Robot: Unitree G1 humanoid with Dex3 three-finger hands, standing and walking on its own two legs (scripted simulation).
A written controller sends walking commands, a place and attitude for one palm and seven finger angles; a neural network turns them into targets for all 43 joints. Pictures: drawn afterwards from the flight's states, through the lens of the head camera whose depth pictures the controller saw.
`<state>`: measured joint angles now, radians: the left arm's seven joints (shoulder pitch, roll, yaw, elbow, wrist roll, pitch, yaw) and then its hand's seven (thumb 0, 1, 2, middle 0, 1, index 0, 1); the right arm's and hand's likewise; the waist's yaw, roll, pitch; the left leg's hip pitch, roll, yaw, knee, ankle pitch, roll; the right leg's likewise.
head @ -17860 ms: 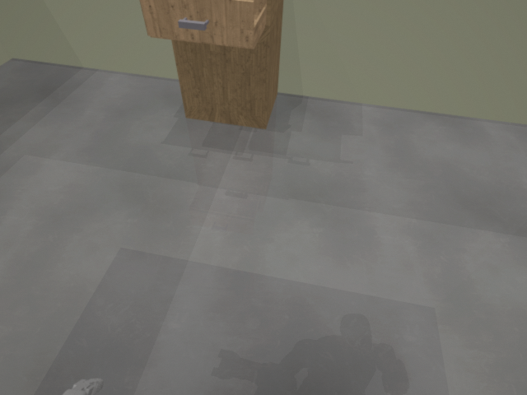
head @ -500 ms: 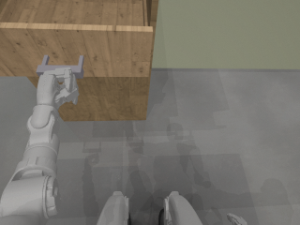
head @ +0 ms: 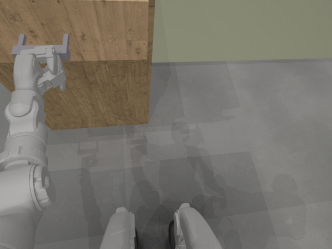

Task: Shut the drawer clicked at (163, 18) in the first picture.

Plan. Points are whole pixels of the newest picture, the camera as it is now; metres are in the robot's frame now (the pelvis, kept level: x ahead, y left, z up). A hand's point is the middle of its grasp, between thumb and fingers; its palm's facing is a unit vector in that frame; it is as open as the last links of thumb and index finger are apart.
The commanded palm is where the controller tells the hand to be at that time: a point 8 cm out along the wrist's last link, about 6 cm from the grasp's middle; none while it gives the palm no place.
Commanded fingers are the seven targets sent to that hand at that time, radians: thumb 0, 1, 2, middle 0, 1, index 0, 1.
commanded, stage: push the drawer shut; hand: left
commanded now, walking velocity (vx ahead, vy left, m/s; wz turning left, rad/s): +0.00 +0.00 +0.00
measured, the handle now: (43, 45) +0.58 +0.25 +0.06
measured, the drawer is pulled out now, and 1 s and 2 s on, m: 0.08 0.00 0.00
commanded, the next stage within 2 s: pull the fist back off the drawer in 0.96 s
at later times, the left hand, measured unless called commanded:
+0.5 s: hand (61, 53) +0.56 +0.21 +0.06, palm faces +0.04 -1.00 -0.03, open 3.3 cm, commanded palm +0.55 +0.24 +0.06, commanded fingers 0.00 0.90 0.90 -1.40 -1.60 -1.40 -1.60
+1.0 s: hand (58, 43) +0.59 +0.22 +0.06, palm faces +0.04 -1.00 -0.05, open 3.3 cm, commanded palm +0.62 +0.22 +0.06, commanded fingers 0.00 0.90 0.90 -1.40 -1.60 -1.40 -1.60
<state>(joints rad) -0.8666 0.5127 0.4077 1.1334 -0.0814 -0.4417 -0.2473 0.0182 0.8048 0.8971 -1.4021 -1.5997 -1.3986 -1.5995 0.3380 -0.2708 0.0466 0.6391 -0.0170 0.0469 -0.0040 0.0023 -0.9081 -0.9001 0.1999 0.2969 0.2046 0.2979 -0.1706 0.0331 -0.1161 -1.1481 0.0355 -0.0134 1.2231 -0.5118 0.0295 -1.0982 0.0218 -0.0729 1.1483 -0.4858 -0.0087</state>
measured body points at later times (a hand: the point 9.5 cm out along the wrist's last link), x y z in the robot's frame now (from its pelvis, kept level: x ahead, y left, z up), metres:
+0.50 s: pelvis +0.00 +0.01 -0.01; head +0.18 +0.04 +0.40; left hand +0.55 +0.26 +0.06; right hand -0.02 -0.26 -0.11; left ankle +0.03 +0.10 -0.63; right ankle +0.03 -0.12 -0.63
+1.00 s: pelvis -0.02 +0.00 -0.03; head +0.19 +0.05 +0.37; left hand +0.58 +0.27 +0.06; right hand -0.06 -0.25 -0.11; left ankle +0.03 +0.10 -0.63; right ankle +0.03 -0.12 -0.63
